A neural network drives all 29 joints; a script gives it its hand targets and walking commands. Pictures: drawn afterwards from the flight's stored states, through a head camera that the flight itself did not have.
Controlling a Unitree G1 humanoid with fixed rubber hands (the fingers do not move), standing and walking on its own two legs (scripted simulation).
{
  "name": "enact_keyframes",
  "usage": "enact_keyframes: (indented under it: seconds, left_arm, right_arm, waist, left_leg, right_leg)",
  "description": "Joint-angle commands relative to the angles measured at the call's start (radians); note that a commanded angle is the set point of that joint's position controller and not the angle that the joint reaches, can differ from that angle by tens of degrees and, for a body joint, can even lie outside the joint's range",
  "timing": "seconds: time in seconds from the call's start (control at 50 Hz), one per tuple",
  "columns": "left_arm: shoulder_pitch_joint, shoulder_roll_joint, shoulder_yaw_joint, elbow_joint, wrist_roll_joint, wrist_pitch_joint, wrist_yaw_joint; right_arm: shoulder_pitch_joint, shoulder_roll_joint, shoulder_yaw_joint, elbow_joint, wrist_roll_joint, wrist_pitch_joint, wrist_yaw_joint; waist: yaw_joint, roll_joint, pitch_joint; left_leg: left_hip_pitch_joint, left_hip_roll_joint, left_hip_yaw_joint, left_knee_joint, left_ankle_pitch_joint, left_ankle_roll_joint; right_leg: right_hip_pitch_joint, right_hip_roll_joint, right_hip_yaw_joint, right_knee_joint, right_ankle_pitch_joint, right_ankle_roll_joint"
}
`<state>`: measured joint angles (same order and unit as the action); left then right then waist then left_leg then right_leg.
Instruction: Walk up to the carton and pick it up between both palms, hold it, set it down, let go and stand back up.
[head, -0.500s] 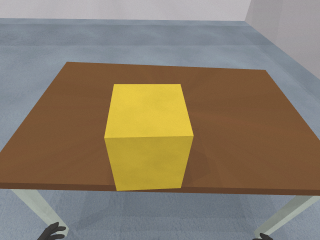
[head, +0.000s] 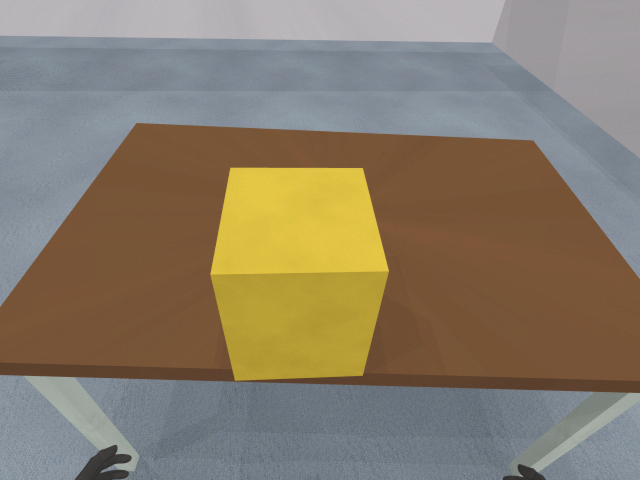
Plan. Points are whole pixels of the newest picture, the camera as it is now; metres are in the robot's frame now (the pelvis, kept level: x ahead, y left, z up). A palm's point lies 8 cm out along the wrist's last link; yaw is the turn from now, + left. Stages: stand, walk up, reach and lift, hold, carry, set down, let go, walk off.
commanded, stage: stand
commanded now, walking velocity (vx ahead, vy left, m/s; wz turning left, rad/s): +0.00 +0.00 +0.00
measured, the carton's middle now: (298, 274) +0.42 +0.04 +0.02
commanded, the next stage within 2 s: none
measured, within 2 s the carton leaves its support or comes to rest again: neither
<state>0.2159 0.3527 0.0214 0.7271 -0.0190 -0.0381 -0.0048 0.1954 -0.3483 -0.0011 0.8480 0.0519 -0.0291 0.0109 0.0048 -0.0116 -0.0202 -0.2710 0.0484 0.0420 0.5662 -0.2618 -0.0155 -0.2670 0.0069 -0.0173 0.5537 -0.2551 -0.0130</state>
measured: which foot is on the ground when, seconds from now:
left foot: down 0.00-1.00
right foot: down 0.00-1.00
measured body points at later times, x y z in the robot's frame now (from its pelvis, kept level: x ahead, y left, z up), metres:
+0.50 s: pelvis +0.00 +0.00 +0.00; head -0.01 +0.01 +0.45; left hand +0.14 +0.29 -0.09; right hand +0.12 -0.29 -0.10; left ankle +0.03 +0.13 -0.73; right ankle +0.03 -0.11 -0.73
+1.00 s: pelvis +0.00 +0.00 +0.00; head -0.01 +0.01 +0.45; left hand +0.14 +0.29 -0.09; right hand +0.12 -0.29 -0.10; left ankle +0.03 +0.13 -0.73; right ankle +0.03 -0.11 -0.73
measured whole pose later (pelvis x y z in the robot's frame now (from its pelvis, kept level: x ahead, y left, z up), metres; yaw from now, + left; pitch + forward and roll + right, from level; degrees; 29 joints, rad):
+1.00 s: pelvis +0.00 +0.00 +0.00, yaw +0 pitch -2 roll +0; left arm 0.19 0.35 0.02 0.77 -0.02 -0.04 -0.01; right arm 0.17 -0.35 0.00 0.88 0.05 -0.03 0.01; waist 0.00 -0.01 -0.01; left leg -0.27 0.05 0.04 0.56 -0.26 -0.02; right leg -0.27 0.01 -0.02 0.55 -0.25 -0.01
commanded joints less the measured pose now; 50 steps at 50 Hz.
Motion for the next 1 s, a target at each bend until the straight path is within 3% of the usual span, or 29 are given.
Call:
enact_keyframes:
  seconds: [0.0,0.06,0.12,0.14,0.18,0.2,0.22,0.26,0.28,0.38,0.4,0.42,0.46,0.5,0.52,0.54,0.58,0.6,0.62,0.72,0.74,0.76,0.78,0.82,0.86,0.92,0.94,0.96,0.98]
  left_arm:
    - [-0.088,0.193,0.039,0.057,0.036,-0.026,-0.003]
    - [-0.072,0.203,0.048,0.061,0.048,-0.025,-0.001]
    - [-0.081,0.218,0.051,0.074,0.050,-0.021,-0.003]
    - [-0.052,0.213,0.050,0.069,0.046,-0.015,-0.004]
    - [-0.065,0.220,0.044,0.083,0.040,-0.028,-0.006]
    - [-0.070,0.200,0.041,0.075,0.040,-0.033,-0.008]
    - [-0.081,0.191,0.040,0.065,0.045,-0.026,-0.013]
    - [-0.098,0.208,0.046,0.067,0.045,-0.025,-0.009]
    - [-0.062,0.212,0.045,0.077,0.039,-0.025,-0.003]
    - [-0.080,0.191,0.038,0.085,0.043,-0.024,-0.001]
    - [-0.104,0.186,0.034,0.074,0.040,-0.019,-0.001]
    - [-0.111,0.214,0.042,0.073,0.047,-0.017,0.004]
    - [-0.087,0.203,0.044,0.078,0.045,-0.018,-0.002]
    - [-0.110,0.195,0.037,0.076,0.041,-0.018,-0.004]
    - [-0.076,0.194,0.037,0.077,0.035,-0.015,-0.005]
    - [-0.071,0.185,0.039,0.082,0.037,-0.019,-0.003]
    - [-0.098,0.175,0.037,0.065,0.038,-0.020,-0.006]
    - [-0.073,0.196,0.037,0.083,0.041,-0.012,-0.004]
    - [-0.082,0.200,0.040,0.089,0.043,-0.014,-0.007]
    - [-0.104,0.195,0.040,0.089,0.045,-0.018,-0.004]
    - [-0.089,0.177,0.040,0.087,0.036,-0.015,-0.006]
    - [-0.090,0.209,0.039,0.099,0.041,-0.018,0.001]
    - [-0.099,0.199,0.037,0.096,0.043,-0.022,0.001]
    - [-0.110,0.218,0.042,0.094,0.049,-0.020,0.004]
    - [-0.107,0.214,0.049,0.097,0.045,-0.022,-0.003]
    - [-0.117,0.188,0.040,0.105,0.047,-0.011,-0.002]
    - [-0.109,0.216,0.050,0.084,0.043,-0.024,-0.001]
    - [-0.082,0.226,0.047,0.100,0.045,-0.020,0.003]
    - [-0.104,0.223,0.047,0.112,0.049,-0.021,0.003]
  right_arm:
    - [-0.096,-0.243,-0.051,0.011,-0.081,-0.021,-0.004]
    - [-0.123,-0.210,-0.046,0.010,-0.089,-0.023,0.000]
    - [-0.082,-0.223,-0.048,0.019,-0.084,-0.023,-0.006]
    - [-0.097,-0.233,-0.044,0.015,-0.086,-0.018,-0.005]
    - [-0.110,-0.222,-0.051,0.001,-0.072,-0.019,-0.007]
    - [-0.114,-0.235,-0.052,0.012,-0.081,-0.020,-0.006]
    - [-0.124,-0.248,-0.056,0.010,-0.090,-0.019,-0.008]
    - [-0.115,-0.216,-0.049,0.004,-0.084,-0.026,0.001]
    - [-0.092,-0.238,-0.049,0.011,-0.085,-0.023,-0.004]
    - [-0.099,-0.226,-0.051,0.025,-0.072,-0.027,-0.010]
    - [-0.121,-0.218,-0.046,0.011,-0.082,-0.023,-0.011]
    - [-0.095,-0.206,-0.044,0.016,-0.076,-0.022,-0.009]
    - [-0.132,-0.222,-0.050,0.017,-0.080,-0.026,-0.011]
    - [-0.118,-0.226,-0.055,0.011,-0.076,-0.014,-0.011]
    - [-0.092,-0.238,-0.050,0.028,-0.081,-0.012,-0.008]
    - [-0.123,-0.229,-0.056,0.022,-0.078,-0.016,-0.009]
    - [-0.132,-0.249,-0.055,0.022,-0.079,-0.022,-0.006]
    - [-0.120,-0.221,-0.049,0.020,-0.081,-0.025,-0.006]
    - [-0.107,-0.249,-0.058,0.033,-0.078,-0.020,-0.010]
    - [-0.133,-0.235,-0.054,0.029,-0.080,-0.024,-0.003]
    - [-0.120,-0.245,-0.052,0.034,-0.080,-0.025,-0.004]
    - [-0.114,-0.226,-0.042,0.028,-0.085,-0.024,-0.007]
    - [-0.119,-0.213,-0.038,0.030,-0.084,-0.025,-0.004]
    - [-0.127,-0.209,-0.040,0.023,-0.085,-0.025,-0.008]
    - [-0.120,-0.222,-0.050,0.029,-0.081,-0.022,-0.002]
    - [-0.113,-0.212,-0.040,0.031,-0.082,-0.024,-0.005]
    - [-0.133,-0.208,-0.035,0.025,-0.086,-0.025,-0.002]
    - [-0.145,-0.211,-0.038,0.022,-0.083,-0.025,-0.001]
    - [-0.133,-0.210,-0.044,0.026,-0.088,-0.019,-0.005]
  waist:
    - [-0.001,0.033,-0.040]
    - [0.007,0.068,0.019]
    - [-0.012,0.049,0.065]
    - [0.011,0.086,0.016]
    - [-0.011,0.017,0.019]
    - [0.010,0.006,0.015]
    - [0.009,0.061,0.027]
    - [-0.006,0.034,0.033]
    - [0.004,0.080,0.000]
    - [0.002,0.016,0.022]
    - [0.008,0.046,-0.035]
    - [-0.029,0.026,-0.014]
    - [0.003,0.059,-0.013]
    - [-0.015,0.043,0.032]
    - [0.004,0.073,-0.023]
    - [0.006,0.014,-0.005]
    - [0.005,0.079,-0.004]
    - [0.005,0.015,-0.034]
    - [0.006,0.072,-0.022]
    - [-0.013,0.024,-0.032]
    - [0.005,0.030,-0.025]
    - [0.005,0.092,-0.015]
    - [-0.013,0.101,-0.018]
    - [-0.012,0.084,-0.010]
    - [0.002,0.005,-0.052]
    - [-0.016,0.064,-0.010]
    - [0.002,0.074,-0.023]
    - [-0.002,0.134,-0.041]
    - [-0.006,0.072,-0.019]
  left_leg:
    - [0.085,0.079,-0.125,-0.184,0.011,0.039]
    - [0.029,0.089,-0.126,-0.201,-0.004,0.050]
    - [0.015,0.079,-0.141,-0.212,-0.008,0.043]
    - [0.022,0.088,-0.134,-0.211,-0.048,0.049]
    - [0.047,0.087,-0.161,-0.197,-0.020,0.053]
    - [0.043,0.071,-0.135,-0.195,-0.007,0.046]
    - [0.049,0.079,-0.126,-0.185,-0.004,0.048]
    - [0.049,0.084,-0.135,-0.201,0.027,0.041]
    - [0.071,0.080,-0.124,-0.183,0.035,0.046]
    - [0.052,0.092,-0.151,-0.197,0.074,0.046]
    - [0.087,0.088,-0.128,-0.177,0.077,0.045]
    - [0.088,0.089,-0.129,-0.187,0.090,0.044]
    - [0.042,0.088,-0.146,-0.203,0.072,0.044]
    - [0.036,0.079,-0.131,-0.200,0.022,0.040]
    - [0.062,0.081,-0.135,-0.199,0.027,0.044]
    - [0.052,0.085,-0.147,-0.209,0.013,0.042]
    - [0.036,0.083,-0.146,-0.212,-0.040,0.042]
    - [0.058,0.094,-0.153,-0.210,0.005,0.042]
    - [0.060,0.089,-0.123,-0.194,0.029,0.034]
    - [0.087,0.090,-0.132,-0.201,0.041,0.038]
    - [0.088,0.094,-0.149,-0.204,0.061,0.037]
    - [0.088,0.088,-0.118,-0.194,0.066,0.031]
    - [0.091,0.093,-0.129,-0.211,0.064,0.036]
    - [0.064,0.100,-0.132,-0.212,0.064,0.039]
    - [0.072,0.095,-0.139,-0.205,0.091,0.051]
    - [0.059,0.088,-0.133,-0.190,0.075,0.039]
    - [0.047,0.083,-0.117,-0.201,0.073,0.036]
    - [0.054,0.090,-0.120,-0.207,0.056,0.036]
    - [0.067,0.088,-0.125,-0.224,0.063,0.033]
  right_leg:
    - [0.055,-0.133,0.129,-0.191,0.024,-0.040]
    - [0.058,-0.117,0.123,-0.196,0.052,-0.037]
    - [0.027,-0.128,0.126,-0.182,0.009,-0.036]
    - [0.049,-0.126,0.126,-0.199,-0.003,-0.032]
    - [0.023,-0.126,0.130,-0.203,-0.024,-0.041]
    - [0.035,-0.121,0.120,-0.193,-0.025,-0.040]
    - [0.027,-0.128,0.131,-0.198,0.007,-0.040]
    - [0.008,-0.123,0.120,-0.189,-0.009,-0.036]
    - [0.042,-0.115,0.139,-0.198,0.026,-0.044]
    - [0.051,-0.131,0.126,-0.182,0.093,-0.047]
    - [0.070,-0.130,0.129,-0.190,0.073,-0.035]
    - [0.041,-0.122,0.121,-0.187,0.070,-0.031]
    - [0.078,-0.120,0.102,-0.163,0.091,-0.028]
    - [0.032,-0.130,0.126,-0.185,0.026,-0.033]
    - [0.064,-0.123,0.120,-0.171,0.026,-0.035]
    - [0.039,-0.129,0.108,-0.185,-0.016,-0.039]
    - [0.060,-0.118,0.116,-0.191,0.019,-0.036]
    - [0.076,-0.116,0.108,-0.168,0.040,-0.043]
    - [0.065,-0.122,0.120,-0.185,0.062,-0.032]
    - [0.055,-0.121,0.117,-0.183,0.069,-0.033]
    - [0.051,-0.125,0.111,-0.181,0.056,-0.035]
    - [0.044,-0.127,0.139,-0.180,0.071,-0.041]
    - [0.048,-0.131,0.135,-0.186,0.077,-0.039]
    - [0.060,-0.117,0.126,-0.174,0.072,-0.035]
    - [0.094,-0.116,0.111,-0.162,0.097,-0.034]
    - [0.056,-0.133,0.119,-0.168,0.121,-0.034]
    - [0.085,-0.120,0.125,-0.159,0.104,-0.034]
    - [0.090,-0.122,0.128,-0.177,0.083,-0.033]
    - [0.057,-0.119,0.107,-0.168,0.045,-0.028]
